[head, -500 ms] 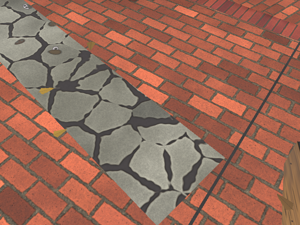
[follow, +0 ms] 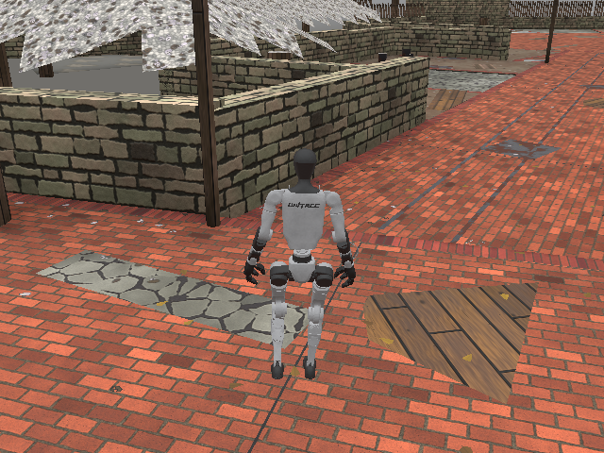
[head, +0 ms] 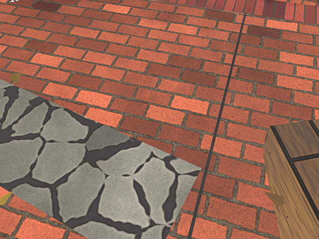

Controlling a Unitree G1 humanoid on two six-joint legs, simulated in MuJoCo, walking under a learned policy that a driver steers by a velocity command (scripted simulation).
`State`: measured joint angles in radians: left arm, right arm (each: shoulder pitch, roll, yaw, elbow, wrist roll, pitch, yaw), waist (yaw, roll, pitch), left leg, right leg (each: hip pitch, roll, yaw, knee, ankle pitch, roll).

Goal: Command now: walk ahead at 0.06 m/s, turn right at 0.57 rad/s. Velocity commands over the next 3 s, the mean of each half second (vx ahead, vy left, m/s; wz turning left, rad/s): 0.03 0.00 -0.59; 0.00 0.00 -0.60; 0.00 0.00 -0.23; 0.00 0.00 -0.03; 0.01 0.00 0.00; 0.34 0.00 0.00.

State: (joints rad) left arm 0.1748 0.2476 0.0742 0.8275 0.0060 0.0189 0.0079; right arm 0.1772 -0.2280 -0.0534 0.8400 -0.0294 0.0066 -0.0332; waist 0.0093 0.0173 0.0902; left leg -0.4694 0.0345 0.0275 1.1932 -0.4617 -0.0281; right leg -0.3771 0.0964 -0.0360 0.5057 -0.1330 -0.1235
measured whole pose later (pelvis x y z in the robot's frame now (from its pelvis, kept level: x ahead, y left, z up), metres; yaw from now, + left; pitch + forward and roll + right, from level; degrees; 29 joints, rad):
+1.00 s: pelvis -0.02 +0.03 +0.01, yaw -36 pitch +0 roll +1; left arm 0.18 0.29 0.06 0.73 0.00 0.05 -0.01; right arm 0.21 -0.32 -0.06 0.74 -0.02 0.06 -0.01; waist -0.01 0.05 0.08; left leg -0.46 0.05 0.01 1.05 -0.43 -0.04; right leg -0.22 0.08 0.05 0.46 -0.25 -0.07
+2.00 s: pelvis +0.02 +0.04 +0.02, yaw -41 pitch -2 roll -1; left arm 0.22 0.23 -0.01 1.13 0.01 0.02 0.04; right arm 0.23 -0.24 0.02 1.02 -0.01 0.00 -0.02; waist 0.00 0.00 0.03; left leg -0.13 -0.04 0.00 0.37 -0.21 0.05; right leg -0.11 0.06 0.11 0.34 -0.20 -0.02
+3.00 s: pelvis +0.10 -0.10 +0.02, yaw -41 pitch +1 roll +0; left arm 0.46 0.16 0.01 1.11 0.02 -0.10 0.01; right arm 0.21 -0.22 -0.04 1.01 -0.03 -0.05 0.04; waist 0.01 0.04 0.00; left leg -0.56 0.06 0.03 1.04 -0.22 0.06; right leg -0.01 0.07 -0.05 0.25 -0.25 -0.09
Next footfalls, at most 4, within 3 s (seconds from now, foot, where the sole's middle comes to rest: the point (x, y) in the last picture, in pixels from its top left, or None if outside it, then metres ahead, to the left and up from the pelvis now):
0.40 left None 0.08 0.14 -0.77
0.86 right None -0.03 -0.06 -0.77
1.34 left None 0.10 0.09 -0.77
2.78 right None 0.03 -0.13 -0.77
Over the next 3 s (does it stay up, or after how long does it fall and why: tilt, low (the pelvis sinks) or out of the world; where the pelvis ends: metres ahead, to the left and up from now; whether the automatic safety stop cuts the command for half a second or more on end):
stays up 0.10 -0.10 0.02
